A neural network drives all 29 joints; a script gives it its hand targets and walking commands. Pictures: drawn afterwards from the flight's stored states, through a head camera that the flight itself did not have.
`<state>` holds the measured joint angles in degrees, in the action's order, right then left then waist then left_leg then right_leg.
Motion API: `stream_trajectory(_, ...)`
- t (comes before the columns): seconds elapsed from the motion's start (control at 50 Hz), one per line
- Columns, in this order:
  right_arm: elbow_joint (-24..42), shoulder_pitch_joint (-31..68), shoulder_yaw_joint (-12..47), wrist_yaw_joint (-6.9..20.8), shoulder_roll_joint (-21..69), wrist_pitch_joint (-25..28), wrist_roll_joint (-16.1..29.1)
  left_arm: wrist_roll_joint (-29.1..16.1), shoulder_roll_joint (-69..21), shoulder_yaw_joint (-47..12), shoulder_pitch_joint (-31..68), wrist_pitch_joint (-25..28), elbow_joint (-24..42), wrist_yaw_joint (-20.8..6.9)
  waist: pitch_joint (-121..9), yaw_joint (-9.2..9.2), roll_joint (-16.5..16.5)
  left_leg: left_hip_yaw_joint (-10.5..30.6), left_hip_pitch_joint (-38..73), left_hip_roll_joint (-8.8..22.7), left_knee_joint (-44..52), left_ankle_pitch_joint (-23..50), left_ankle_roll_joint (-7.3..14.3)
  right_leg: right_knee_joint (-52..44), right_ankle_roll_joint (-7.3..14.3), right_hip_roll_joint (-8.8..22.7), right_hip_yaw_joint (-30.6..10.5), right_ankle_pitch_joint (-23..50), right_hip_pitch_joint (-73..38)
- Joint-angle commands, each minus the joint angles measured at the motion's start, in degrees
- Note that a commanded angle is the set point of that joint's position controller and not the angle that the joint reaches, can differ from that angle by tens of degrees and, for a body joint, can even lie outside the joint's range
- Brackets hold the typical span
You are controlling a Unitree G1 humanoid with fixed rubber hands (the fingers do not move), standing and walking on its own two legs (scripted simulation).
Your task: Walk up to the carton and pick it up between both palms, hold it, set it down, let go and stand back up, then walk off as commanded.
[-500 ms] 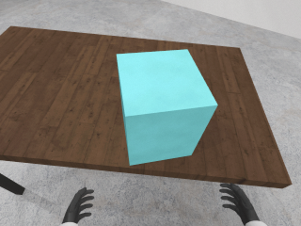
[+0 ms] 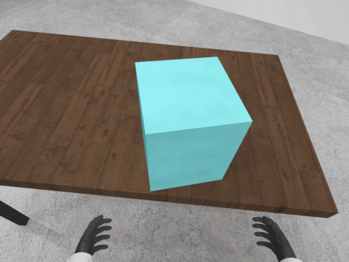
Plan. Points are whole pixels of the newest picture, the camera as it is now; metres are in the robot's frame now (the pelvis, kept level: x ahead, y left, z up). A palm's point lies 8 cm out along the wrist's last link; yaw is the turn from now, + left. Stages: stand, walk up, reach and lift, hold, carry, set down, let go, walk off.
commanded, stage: let go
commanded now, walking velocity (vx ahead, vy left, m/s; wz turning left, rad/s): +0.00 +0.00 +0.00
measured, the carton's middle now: (182, 126) +0.43 +0.01 +0.05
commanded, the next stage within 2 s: stand in 0.22 s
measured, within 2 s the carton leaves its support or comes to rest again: neither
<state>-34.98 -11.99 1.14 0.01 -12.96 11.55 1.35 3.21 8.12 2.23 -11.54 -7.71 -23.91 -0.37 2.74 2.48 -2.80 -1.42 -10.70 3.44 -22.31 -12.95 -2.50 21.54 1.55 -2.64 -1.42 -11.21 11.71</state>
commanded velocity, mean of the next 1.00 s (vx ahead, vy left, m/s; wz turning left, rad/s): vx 0.00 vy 0.00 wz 0.00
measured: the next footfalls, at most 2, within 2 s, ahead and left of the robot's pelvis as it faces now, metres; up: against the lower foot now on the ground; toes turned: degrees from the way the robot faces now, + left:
none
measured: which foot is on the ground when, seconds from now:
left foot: down 0.00-1.00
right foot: down 0.00-1.00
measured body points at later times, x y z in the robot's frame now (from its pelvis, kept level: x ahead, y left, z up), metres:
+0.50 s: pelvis +0.00 +0.00 +0.00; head +0.03 +0.02 +0.45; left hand +0.14 +0.26 -0.11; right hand +0.16 -0.25 -0.09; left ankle -0.02 +0.14 -0.74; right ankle +0.00 -0.10 -0.74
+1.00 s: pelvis +0.01 +0.00 +0.00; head +0.01 +0.01 +0.45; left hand +0.11 +0.27 -0.13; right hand +0.15 -0.25 -0.09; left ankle -0.02 +0.14 -0.74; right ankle +0.00 -0.10 -0.74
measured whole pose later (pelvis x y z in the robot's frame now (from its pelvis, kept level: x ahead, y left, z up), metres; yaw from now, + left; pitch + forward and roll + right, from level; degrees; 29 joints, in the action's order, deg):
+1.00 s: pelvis +0.01 +0.00 +0.00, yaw +0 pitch +1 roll +0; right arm -36.7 -15.5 -3.0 -0.2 -13.0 2.9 -1.5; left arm 3.2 15.2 4.3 -11.3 1.6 -47.2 -0.6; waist -0.7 2.5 -1.9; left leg -1.4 -10.6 3.4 -23.6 -14.1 -2.5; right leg 23.9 1.8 -2.6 -1.4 -12.9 12.1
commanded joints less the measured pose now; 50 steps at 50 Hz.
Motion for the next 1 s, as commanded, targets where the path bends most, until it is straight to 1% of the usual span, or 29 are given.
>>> stream_trajectory(0.0,-4.1,1.6,-3.6,-0.3,-3.2,3.0,-0.7,-1.2,9.2,0.8,0.9,1.4,4.0,0.6,-6.5,-2.15,4.4,-2.9,10.3,-4.5,0.9,10.4,2.4,-4.7,-0.7,3.1,1.4,12.2,-6.0)
stream_trajectory(0.04,-2.8,2.4,-2.6,-0.2,-2.3,3.9,-0.7,-1.3,9.4,1.3,1.7,1.9,3.7,0.2,-8.8,-1.12,3.4,-2.8,9.6,-4.5,0.0,12.1,2.3,-3.4,-1.3,3.0,2.2,17.3,-7.3)
stream_trajectory(0.08,-3.2,3.6,-3.2,-0.6,-2.2,4.8,-0.6,-2.5,9.6,0.8,3.5,2.5,5.3,0.3,-8.4,-2.07,1.0,-2.8,9.0,-4.4,-0.6,12.7,2.5,-3.1,-1.9,2.5,2.0,19.1,-7.5)
stream_trajectory(0.1,-2.8,2.6,-3.1,-0.6,-4.0,5.1,-0.5,-2.3,9.2,0.6,1.6,2.7,4.0,0.0,-9.5,-1.76,2.5,-2.3,9.7,-4.3,-1.0,15.2,2.1,-2.2,-1.7,2.4,1.7,21.9,-8.6)
stream_trajectory(0.16,-2.9,2.1,-3.1,-0.3,-3.1,5.8,-0.3,-0.8,9.4,1.3,0.6,3.4,4.1,0.8,-8.9,-1.54,4.5,-2.4,10.5,-4.6,-0.5,14.0,1.5,-3.0,-1.3,2.2,2.3,17.8,-7.6)
stream_trajectory(0.22,-3.8,4.1,-3.2,-0.1,-3.0,5.4,-0.5,-2.0,9.1,0.5,2.9,3.1,2.9,0.4,-7.5,-1.74,0.3,-1.8,9.3,-4.0,-0.5,13.0,2.6,-3.2,-1.6,2.3,1.9,18.4,-7.5)
stream_trajectory(0.24,-3.2,-2.5,-7.5,-0.3,-19.2,-1.4,-4.8,0.2,21.0,5.8,-0.4,6.4,-3.6,1.3,-14.7,-1.17,-0.7,0.5,5.9,2.6,-7.0,18.9,2.8,4.6,-1.3,7.5,-1.7,21.5,-7.8)
stream_trajectory(0.26,-2.6,0.5,-6.8,-0.5,-16.0,-3.8,-4.5,-0.7,19.7,6.3,-2.0,7.5,-5.3,1.0,-15.5,-0.26,-0.6,0.2,4.5,2.2,-5.8,20.1,3.4,3.8,-1.2,7.2,-1.4,19.8,-7.9)
stream_trajectory(0.3,-1.6,-1.6,-6.6,-0.6,-14.5,-5.4,-3.8,-0.9,17.8,5.4,1.0,8.8,-6.1,1.0,-13.8,-0.89,3.4,0.5,0.7,2.3,-5.2,10.6,3.6,2.2,0.2,8.6,-4.3,9.0,-7.6)
stream_trajectory(0.34,-1.8,-2.2,-6.4,-0.6,-14.5,-6.3,-4.1,-0.6,18.3,4.9,2.5,9.3,-7.9,0.4,-8.4,-1.51,-0.3,1.1,0.0,2.3,-2.9,4.7,4.3,0.1,0.4,8.9,-4.9,2.7,-3.0)
stream_trajectory(0.36,-2.1,-2.7,-6.7,-0.5,-15.3,-6.4,-4.5,-0.6,16.5,4.7,3.1,9.7,-8.4,0.5,-6.2,-1.72,3.3,1.8,-0.8,2.1,-2.4,1.5,4.5,0.6,0.1,7.5,-4.7,1.3,-1.7)
stream_trajectory(0.38,-1.3,-0.9,-7.1,-0.5,-14.8,-6.6,-4.8,-0.4,16.8,4.9,2.7,10.2,-10.3,0.3,-7.2,-1.01,2.2,1.6,0.3,2.0,-3.2,2.7,4.7,-0.4,0.5,8.6,-5.4,0.3,-0.3)
stream_trajectory(0.4,0.1,-1.3,-7.1,-0.3,-14.4,-6.6,-3.8,0.1,18.8,4.6,2.9,10.4,-10.8,0.1,-7.3,-2.83,3.5,2.0,1.1,2.3,-3.1,2.1,4.5,-1.0,-0.1,8.3,-5.3,0.5,-0.8)
stream_trajectory(0.46,0.0,-3.2,-7.8,-0.1,-15.6,-7.0,-4.0,-1.4,18.3,4.2,3.1,10.7,-13.1,-0.6,-10.7,-2.04,2.1,2.5,0.1,2.7,-2.7,5.9,4.9,1.1,0.5,9.4,-5.3,7.3,-5.2)
stream_trajectory(0.5,-1.0,-0.4,-7.4,-0.1,-15.4,-7.8,-4.9,-0.7,18.1,4.4,2.2,10.7,-15.2,-0.2,-9.7,-1.0,6.1,2.3,0.5,3.0,-3.1,10.8,5.6,1.6,0.7,8.8,-4.0,12.2,-5.0)
stream_trajectory(0.52,0.9,-2.8,-7.7,-0.3,-15.7,-7.6,-3.9,-1.0,20.6,4.5,2.6,10.8,-15.6,0.0,-9.5,-2.97,3.7,2.3,0.1,2.5,-2.9,9.0,4.9,0.9,0.7,9.4,-4.7,10.9,-5.0)
stream_trajectory(0.54,-0.9,-2.0,-8.0,-0.2,-15.5,-7.8,-4.4,-1.2,19.3,4.1,1.4,11.1,-17.5,0.1,-10.4,-1.47,1.9,1.8,2.3,2.7,-3.2,9.1,4.8,1.8,0.9,8.7,-4.0,11.2,-5.0)
stream_trajectory(0.58,0.0,-1.5,-8.1,-0.2,-16.8,-8.0,-3.7,-0.8,20.6,4.5,1.7,11.4,-16.6,-0.1,-12.1,-1.27,6.1,1.4,3.0,2.7,-4.2,12.1,4.1,1.3,0.8,8.8,-4.3,12.7,-4.9)
stream_trajectory(0.6,-1.2,-4.4,-8.4,-0.2,-16.5,-8.3,-3.6,-1.1,21.6,4.2,1.9,11.1,-18.3,-0.3,-10.5,-1.1,3.3,2.2,2.2,3.1,-3.0,11.0,4.8,0.9,1.1,9.1,-4.7,11.0,-6.0)
stream_trajectory(0.62,-1.7,-2.9,-8.3,-0.2,-17.1,-8.2,-4.1,-1.5,19.6,3.9,-0.1,10.9,-19.2,-0.4,-10.4,-0.16,5.0,1.8,3.3,3.1,-3.0,11.8,4.9,1.1,1.1,8.6,-4.5,12.9,-5.9)
stream_trajectory(0.66,-1.2,-4.0,-7.9,-0.6,-15.9,-8.0,-3.2,-1.7,20.1,3.9,0.9,11.3,-19.7,0.1,-12.1,-2.14,2.7,2.7,3.3,3.0,-2.4,12.6,5.1,2.8,0.6,9.4,-4.3,19.0,-6.6)
stream_trajectory(0.68,-1.2,-2.6,-7.7,-0.7,-15.2,-7.7,-3.5,-1.6,20.6,3.9,0.2,11.7,-19.4,0.1,-12.8,-1.52,7.5,2.2,4.3,2.9,-2.9,15.5,5.2,2.2,1.0,9.4,-4.9,19.0,-7.4)
stream_trajectory(0.76,-2.0,-2.2,-7.5,-0.7,-15.7,-8.2,-3.6,-1.1,22.3,3.8,4.4,11.0,-20.6,0.1,-11.1,-1.92,4.8,2.0,2.1,2.9,-1.2,11.9,4.3,1.8,1.2,8.8,-5.2,14.1,-6.7)
stream_trajectory(0.8,-1.6,-4.6,-8.4,-0.6,-15.8,-8.3,-2.8,-1.3,22.2,4.4,1.0,10.9,-21.6,0.2,-10.7,-2.54,7.8,2.1,3.6,3.5,-2.3,12.0,4.8,1.2,1.5,9.0,-4.9,15.8,-6.8)
stream_trajectory(0.84,-1.2,-3.8,-7.4,-0.9,-13.9,-8.6,-3.0,-1.1,21.2,4.1,2.1,11.6,-22.2,0.3,-9.9,-2.02,4.9,1.6,3.0,3.9,-2.1,13.2,4.5,0.9,0.6,8.6,-3.7,17.5,-5.7)
stream_trajectory(0.86,-2.9,-4.7,-7.6,-0.8,-16.5,-8.3,-2.9,-1.4,22.2,4.1,1.0,11.5,-22.1,0.2,-12.5,-1.73,7.4,2.0,4.6,3.5,-1.7,14.6,4.6,1.0,1.1,8.3,-3.6,16.1,-7.8)
stream_trajectory(0.9,-3.0,-2.8,-8.0,-1.0,-16.8,-8.0,-3.2,-1.4,21.7,4.3,0.8,11.9,-22.8,0.4,-12.4,-1.85,5.7,3.2,5.2,4.4,-2.7,16.7,5.4,0.6,1.0,8.6,-3.9,18.0,-6.9)
stream_trajectory(0.92,-2.6,-3.4,-7.8,-0.9,-15.4,-8.8,-2.9,-1.0,23.0,4.5,1.0,11.8,-23.0,0.3,-11.6,-2.18,7.6,2.0,3.9,3.8,-2.7,13.7,5.0,1.7,1.3,9.7,-4.9,17.7,-7.3)
stream_trajectory(0.98,-2.6,-4.9,-7.7,-0.7,-15.4,-9.1,-2.9,-1.1,21.1,3.5,-0.3,12.0,-23.6,0.6,-10.7,-2.14,3.9,2.2,3.1,2.9,-2.7,10.5,4.3,0.1,-0.3,9.5,-4.3,18.2,-7.1)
